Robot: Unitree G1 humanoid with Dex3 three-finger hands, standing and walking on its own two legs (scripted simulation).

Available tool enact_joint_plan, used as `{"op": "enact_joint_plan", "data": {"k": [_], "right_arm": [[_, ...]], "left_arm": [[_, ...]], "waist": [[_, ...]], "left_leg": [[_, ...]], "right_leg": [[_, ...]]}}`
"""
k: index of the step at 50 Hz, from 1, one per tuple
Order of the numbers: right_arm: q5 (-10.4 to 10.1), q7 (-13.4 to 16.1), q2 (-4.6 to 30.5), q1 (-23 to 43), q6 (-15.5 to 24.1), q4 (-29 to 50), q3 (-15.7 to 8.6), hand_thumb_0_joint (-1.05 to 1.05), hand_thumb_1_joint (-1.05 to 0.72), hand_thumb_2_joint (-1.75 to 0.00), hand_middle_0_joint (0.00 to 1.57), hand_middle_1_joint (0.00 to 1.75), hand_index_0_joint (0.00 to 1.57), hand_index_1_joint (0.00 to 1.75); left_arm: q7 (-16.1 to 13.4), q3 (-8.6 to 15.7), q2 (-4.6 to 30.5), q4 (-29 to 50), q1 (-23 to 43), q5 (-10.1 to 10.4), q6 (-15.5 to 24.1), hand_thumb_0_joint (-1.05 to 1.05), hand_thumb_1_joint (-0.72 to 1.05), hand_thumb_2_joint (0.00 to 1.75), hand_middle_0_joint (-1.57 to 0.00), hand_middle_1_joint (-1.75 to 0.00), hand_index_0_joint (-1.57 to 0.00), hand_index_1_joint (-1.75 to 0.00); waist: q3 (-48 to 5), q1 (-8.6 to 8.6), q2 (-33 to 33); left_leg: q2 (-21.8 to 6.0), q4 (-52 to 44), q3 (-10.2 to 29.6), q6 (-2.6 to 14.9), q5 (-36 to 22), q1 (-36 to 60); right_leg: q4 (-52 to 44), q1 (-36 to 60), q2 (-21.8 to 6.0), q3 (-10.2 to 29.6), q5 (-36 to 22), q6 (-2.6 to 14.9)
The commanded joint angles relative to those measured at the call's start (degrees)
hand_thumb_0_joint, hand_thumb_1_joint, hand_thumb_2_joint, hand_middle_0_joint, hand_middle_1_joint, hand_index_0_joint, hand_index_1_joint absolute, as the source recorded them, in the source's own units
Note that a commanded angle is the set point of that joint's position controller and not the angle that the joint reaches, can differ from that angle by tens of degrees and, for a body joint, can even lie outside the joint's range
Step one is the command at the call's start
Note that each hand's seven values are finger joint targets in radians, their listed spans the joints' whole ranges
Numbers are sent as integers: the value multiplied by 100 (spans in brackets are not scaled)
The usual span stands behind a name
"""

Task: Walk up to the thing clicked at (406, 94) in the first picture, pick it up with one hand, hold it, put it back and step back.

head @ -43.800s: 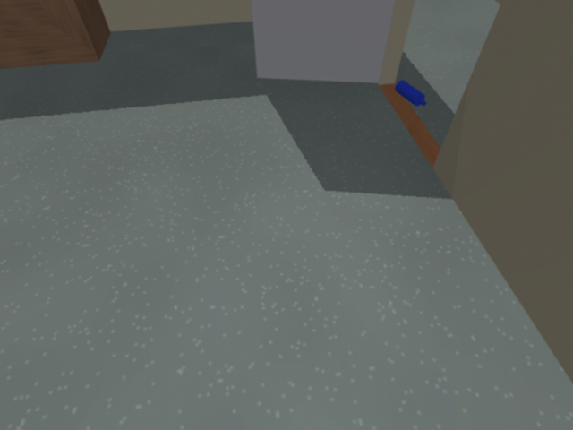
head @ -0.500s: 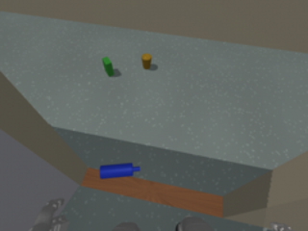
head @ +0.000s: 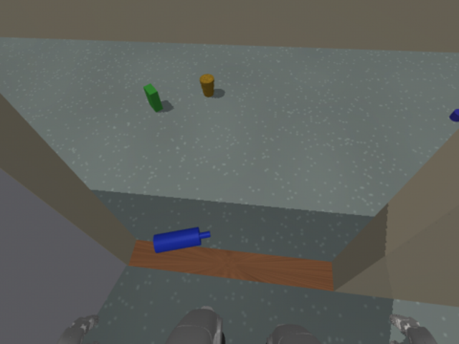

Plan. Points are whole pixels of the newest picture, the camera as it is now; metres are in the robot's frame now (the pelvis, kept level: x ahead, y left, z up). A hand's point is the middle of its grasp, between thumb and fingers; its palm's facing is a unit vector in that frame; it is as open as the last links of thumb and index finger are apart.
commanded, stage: step back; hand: left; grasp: from above
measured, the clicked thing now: (183, 238) +0.53 +0.26 -0.72
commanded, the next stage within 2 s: none
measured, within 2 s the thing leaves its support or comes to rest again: neither
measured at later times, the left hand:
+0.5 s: hand out of the picture -0.05 +0.30 -0.14, palm faces +0.05 -0.93 -0.36, open 7.3 cm
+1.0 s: hand out of the picture -0.22 +0.25 -0.13, palm faces +0.02 -0.90 -0.43, open 7.3 cm
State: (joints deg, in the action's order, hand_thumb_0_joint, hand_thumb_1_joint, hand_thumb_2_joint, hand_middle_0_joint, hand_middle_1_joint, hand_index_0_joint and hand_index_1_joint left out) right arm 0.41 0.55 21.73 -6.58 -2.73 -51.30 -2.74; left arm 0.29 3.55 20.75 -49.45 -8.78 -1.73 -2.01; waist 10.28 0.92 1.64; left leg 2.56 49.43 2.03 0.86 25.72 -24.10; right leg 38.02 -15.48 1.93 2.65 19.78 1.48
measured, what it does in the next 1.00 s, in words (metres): walks backwards: left foot, then right foot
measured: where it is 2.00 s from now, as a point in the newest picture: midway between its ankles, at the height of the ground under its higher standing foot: outside the picture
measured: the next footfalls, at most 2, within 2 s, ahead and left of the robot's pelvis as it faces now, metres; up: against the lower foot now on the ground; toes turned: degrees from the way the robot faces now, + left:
left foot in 0.28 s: -0.06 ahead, +0.12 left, +0.00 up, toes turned +2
right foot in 0.72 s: -0.23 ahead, -0.15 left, +0.00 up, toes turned +1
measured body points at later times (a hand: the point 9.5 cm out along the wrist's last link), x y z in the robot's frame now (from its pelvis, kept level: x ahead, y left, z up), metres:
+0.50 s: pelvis -0.14 +0.02 +0.01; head -0.09 +0.06 +0.46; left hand -0.05 +0.35 -0.12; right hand -0.02 -0.28 -0.09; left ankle -0.10 +0.12 -0.72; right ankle -0.16 -0.14 -0.62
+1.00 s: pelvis -0.31 -0.03 +0.00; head -0.27 -0.03 +0.45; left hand -0.22 +0.30 -0.10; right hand -0.24 -0.35 -0.12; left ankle -0.33 +0.10 -0.69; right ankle -0.27 -0.15 -0.72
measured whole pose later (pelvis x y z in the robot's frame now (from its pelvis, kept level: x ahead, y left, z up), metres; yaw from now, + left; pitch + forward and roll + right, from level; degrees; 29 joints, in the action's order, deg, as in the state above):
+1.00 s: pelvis -0.31 -0.03 +0.00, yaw +3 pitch -2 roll +1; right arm 1.1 1.0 23.5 -13.9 -2.3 -50.7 -3.2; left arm -0.5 3.9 21.3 -45.0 -10.5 -2.7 -3.1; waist 7.8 0.2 0.2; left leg 3.6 50.0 3.2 -0.8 27.7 -20.3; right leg 37.5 -19.4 -3.1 -0.6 16.4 -0.2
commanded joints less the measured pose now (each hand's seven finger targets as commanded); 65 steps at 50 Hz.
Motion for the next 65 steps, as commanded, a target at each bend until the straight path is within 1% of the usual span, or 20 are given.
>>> {"op": "enact_joint_plan", "data": {"k": [1,9,13,14,15,16,19,29,35,36,37,38,42,47,50,52,53,54,58,65], "right_arm": [[-120,110,1165,-373,122,324,-281,0,-90,-90,20,30,20,30],[-18,126,1065,-455,202,497,-212,0,-90,-90,20,30,20,30],[127,87,1161,-986,269,242,-351,0,-90,-90,20,30,20,30],[222,76,1572,-895,294,330,-457,0,-90,-90,20,30,20,30],[178,6,2230,-494,271,470,-555,0,-90,-90,20,30,20,30],[193,26,2183,-401,298,511,-567,0,-90,-90,20,30,20,30],[166,122,1519,150,332,579,-349,0,-90,-90,20,30,20,30],[127,158,1503,-266,288,772,-442,0,-90,-90,20,30,20,30],[109,86,1709,162,108,888,-486,0,-90,-90,20,30,20,30],[66,71,1465,135,89,904,-425,0,-90,-90,20,30,20,30],[5,84,1062,272,116,1054,-320,0,-90,-90,20,30,20,30],[39,187,1202,410,97,1026,-412,0,-90,-90,20,30,20,30],[-33,153,1188,-473,162,625,-356,0,-90,-90,20,30,20,30],[52,147,1044,-403,219,714,-276,0,-90,-90,20,30,20,30],[97,125,997,-838,273,472,-291,0,-90,-90,20,30,20,30],[154,140,1263,-961,308,370,-399,0,-90,-90,20,30,20,30],[175,124,1891,-771,307,466,-521,0,-90,-90,20,30,20,30],[135,104,2360,-638,307,596,-590,0,-90,-90,20,30,20,30],[141,228,1603,-61,339,633,-362,0,-90,-90,20,30,20,30],[199,159,1650,-308,205,656,-414,0,-90,-90,20,30,20,30]], "left_arm": [[-179,438,1422,768,560,32,159,0,90,90,-20,-30,-20,-30],[-207,429,1388,921,-47,-25,67,0,90,90,-20,-30,-20,-30],[-135,345,1382,1056,228,91,-62,0,90,90,-20,-30,-20,-30],[-115,297,1135,1102,103,112,-79,0,90,90,-20,-30,-20,-30],[-181,347,1233,1163,489,126,-54,0,90,90,-20,-30,-20,-30],[-249,429,1337,1076,662,16,-62,0,90,90,-20,-30,-20,-30],[-219,425,1199,737,25,158,-91,0,90,90,-20,-30,-20,-30],[-114,421,1177,698,-305,69,-77,0,90,90,-20,-30,-20,-30],[8,492,1147,97,-1480,30,-33,0,90,90,-20,-30,-20,-30],[3,528,1324,103,-1482,-69,-10,0,90,90,-20,-30,-20,-30],[10,668,1874,344,-1238,-119,7,0,90,90,-20,-30,-20,-30],[-10,738,2422,620,-594,-131,-16,0,90,90,-20,-30,-20,-30],[-132,520,1524,935,575,-117,73,0,90,90,-20,-30,-20,-30],[-213,497,1486,948,-27,-128,33,0,90,90,-20,-30,-20,-30],[-192,433,1451,980,61,5,-63,0,90,90,-20,-30,-20,-30],[-150,317,1212,1002,-75,38,-132,0,90,90,-20,-30,-20,-30],[-117,255,995,1065,-94,107,-127,0,90,90,-20,-30,-20,-30],[-201,398,1284,1112,417,85,-132,0,90,90,-20,-30,-20,-30],[-180,414,1285,760,-70,160,-168,0,90,90,-20,-30,-20,-30],[-72,362,1119,585,-188,66,-3,0,90,90,-20,-30,-20,-30]], "waist": [[-797,22,-869],[-1374,-356,-1307],[-1440,54,-911],[-1428,-10,218],[-1141,164,1412],[-946,270,970],[-918,-272,463],[-1281,110,753],[-1556,-354,1018],[-1298,-367,292],[-908,-461,-1255],[-556,-558,-1969],[-595,129,-1115],[-926,-324,-1379],[-1229,-168,-1143],[-1408,-214,-529],[-1368,-260,728],[-1327,131,1171],[-1115,-341,413],[-1476,-51,1016]], "left_leg": [[493,1979,777,-114,408,-192],[40,-440,118,-211,461,-35],[-199,-2689,52,35,-1525,1415],[-1268,-2957,1513,368,-1828,1817],[-2399,-3251,2730,1229,-2621,1011],[-2614,-3256,2997,1589,-2665,448],[-1750,-2722,1349,956,-3568,974],[-1892,-2527,1197,1397,-2831,1997],[-1547,-2338,913,718,-1227,534],[-1128,-1771,662,382,-438,-126],[-3,-629,281,-16,416,-1064],[245,874,401,-204,891,-612],[427,1926,557,-166,-56,-201],[15,58,159,-168,467,-358],[-11,-2080,-305,-70,-596,479],[-547,-2768,413,131,-2002,1452],[-1904,-2785,2232,802,-2911,1651],[-2669,-2972,3098,1692,-3379,753],[-1897,-2306,1336,1326,-4052,836],[-1696,-2082,1137,1159,-2626,1444]], "right_leg": [[-1552,-90,-1662,1511,-2704,1289],[-936,1387,-1565,1113,-3301,1129],[-390,183,-1242,882,-2091,539],[343,-723,-588,502,-680,196],[1573,-1091,362,47,1534,-34],[2607,-908,353,829,1788,-32],[3542,-1334,476,997,971,31],[1913,-1054,89,475,997,-403],[-1033,893,-111,-324,-25,59],[-1378,817,-454,398,295,202],[-2088,353,-1608,2295,1019,705],[-2615,-1217,-2616,3157,1200,1497],[-1588,-906,-1439,851,-1162,872],[-1001,790,-1677,876,-2568,1001],[-226,994,-1468,642,-2828,786],[325,51,-1107,446,-1791,365],[1222,-1065,-199,-127,-36,1],[2365,-846,53,184,1764,-76],[3654,-1087,199,778,1095,-17],[303,-365,-131,-26,889,-126]]}}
